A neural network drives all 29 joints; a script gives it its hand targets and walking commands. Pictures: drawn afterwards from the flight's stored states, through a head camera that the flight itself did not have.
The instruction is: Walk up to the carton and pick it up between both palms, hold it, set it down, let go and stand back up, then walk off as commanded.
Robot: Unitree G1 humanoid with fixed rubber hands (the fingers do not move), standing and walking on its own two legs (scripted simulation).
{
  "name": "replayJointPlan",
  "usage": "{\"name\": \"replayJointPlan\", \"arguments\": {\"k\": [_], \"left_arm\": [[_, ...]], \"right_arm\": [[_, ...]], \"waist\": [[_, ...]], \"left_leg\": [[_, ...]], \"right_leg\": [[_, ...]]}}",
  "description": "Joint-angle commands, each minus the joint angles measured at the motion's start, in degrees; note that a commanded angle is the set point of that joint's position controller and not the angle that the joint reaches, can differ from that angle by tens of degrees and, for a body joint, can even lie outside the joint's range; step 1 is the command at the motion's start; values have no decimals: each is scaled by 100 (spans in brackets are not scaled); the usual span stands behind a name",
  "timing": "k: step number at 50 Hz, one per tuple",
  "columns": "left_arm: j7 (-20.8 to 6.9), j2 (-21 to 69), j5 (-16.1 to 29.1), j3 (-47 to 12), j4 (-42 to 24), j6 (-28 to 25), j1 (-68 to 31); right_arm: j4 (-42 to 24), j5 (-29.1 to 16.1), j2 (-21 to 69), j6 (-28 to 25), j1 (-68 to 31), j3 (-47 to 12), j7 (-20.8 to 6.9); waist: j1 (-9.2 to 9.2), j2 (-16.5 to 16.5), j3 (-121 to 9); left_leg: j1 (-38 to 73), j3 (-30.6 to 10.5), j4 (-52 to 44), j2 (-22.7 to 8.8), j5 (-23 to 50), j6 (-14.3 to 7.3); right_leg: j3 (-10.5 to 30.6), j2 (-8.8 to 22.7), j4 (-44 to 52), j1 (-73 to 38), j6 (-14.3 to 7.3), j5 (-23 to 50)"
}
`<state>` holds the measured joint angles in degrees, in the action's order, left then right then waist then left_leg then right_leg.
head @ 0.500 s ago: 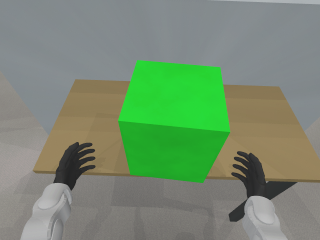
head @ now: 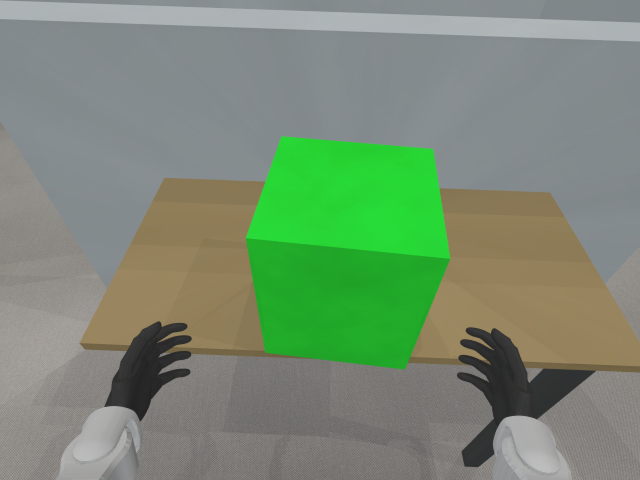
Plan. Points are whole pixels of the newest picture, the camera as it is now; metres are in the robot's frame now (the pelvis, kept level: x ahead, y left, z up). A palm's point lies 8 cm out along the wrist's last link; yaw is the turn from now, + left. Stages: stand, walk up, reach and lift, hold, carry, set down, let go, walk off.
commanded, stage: set down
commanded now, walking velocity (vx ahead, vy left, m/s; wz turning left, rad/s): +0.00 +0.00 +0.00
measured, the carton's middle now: (344, 256) +0.40 -0.04 +0.06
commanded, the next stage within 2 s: let go in 1.30 s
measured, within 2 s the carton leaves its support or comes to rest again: neither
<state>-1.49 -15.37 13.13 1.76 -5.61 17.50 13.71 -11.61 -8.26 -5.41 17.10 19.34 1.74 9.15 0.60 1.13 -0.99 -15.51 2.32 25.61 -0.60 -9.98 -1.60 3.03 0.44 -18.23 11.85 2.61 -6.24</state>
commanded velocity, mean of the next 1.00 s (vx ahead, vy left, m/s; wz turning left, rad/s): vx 0.00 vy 0.00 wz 0.00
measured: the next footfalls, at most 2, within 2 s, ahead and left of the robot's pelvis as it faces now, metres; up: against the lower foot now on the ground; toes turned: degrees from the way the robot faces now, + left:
none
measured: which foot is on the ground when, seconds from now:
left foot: down 0.00-1.00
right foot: down 0.00-1.00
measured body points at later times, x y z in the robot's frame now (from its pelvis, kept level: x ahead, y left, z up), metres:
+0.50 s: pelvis +0.02 +0.00 +0.00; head +0.04 +0.00 +0.45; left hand +0.24 +0.22 -0.01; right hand +0.22 -0.21 -0.01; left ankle +0.04 +0.09 -0.74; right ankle +0.04 -0.16 -0.74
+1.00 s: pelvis +0.03 +0.00 +0.00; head +0.06 +0.00 +0.45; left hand +0.22 +0.23 -0.05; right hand +0.20 -0.23 -0.05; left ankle +0.04 +0.09 -0.74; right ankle +0.04 -0.16 -0.74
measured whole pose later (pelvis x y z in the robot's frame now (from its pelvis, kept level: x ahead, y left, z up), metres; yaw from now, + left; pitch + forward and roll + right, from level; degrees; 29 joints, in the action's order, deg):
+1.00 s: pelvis +0.03 +0.00 +0.00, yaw +0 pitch +1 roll -2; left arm 0.5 -15.4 7.2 -1.2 12.5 11.3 16.0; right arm 14.7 -8.2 -10.3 -0.6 20.3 1.8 0.3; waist 0.6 1.6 1.6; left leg -14.7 2.3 25.6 -0.7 -12.4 -1.6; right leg 2.9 0.4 -18.2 11.0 2.7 -8.8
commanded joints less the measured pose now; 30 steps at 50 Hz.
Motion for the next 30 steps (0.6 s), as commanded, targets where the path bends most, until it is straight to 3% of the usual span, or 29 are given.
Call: {"name": "replayJointPlan", "arguments": {"k": [1, 9, 18, 22, 30], "left_arm": [[-16, -836, -279, -4, -591, -345, -874], [-35, -775, -292, -59, -322, -640, -970], [102, -634, -266, -232, 111, -711, -806], [157, -617, -254, -255, 187, -698, -664], [161, -515, -491, -115, 264, -840, 152]], "right_arm": [[-765, -72, -791, -269, -741, 358, -247], [-298, 31, -813, -342, -785, 398, -356], [310, 200, -885, -825, -820, 498, -519], [613, 270, -861, -1067, -682, 482, -589], [1024, 220, -1024, -1642, -73, 341, -701]], "waist": [[-119, 605, -120], [-47, 492, -252], [-23, 395, -285], [-4, 250, -334], [-93, 340, -734]], "left_leg": [[-585, -592, -1789, -648, -2642, -29], [-677, -577, -1693, -636, -2585, -69], [147, -549, -1439, -505, -1860, 177], [743, -449, -1226, -368, -1100, 343], [1591, -271, -817, -209, 1160, 576]], "right_leg": [[-292, -321, -582, -1822, -155, -405], [-253, -295, -657, -1902, -162, -283], [-257, -207, -432, -1075, -275, -415], [-237, -131, -216, -621, -348, -394], [-303, -278, -87, -651, -453, 497]]}}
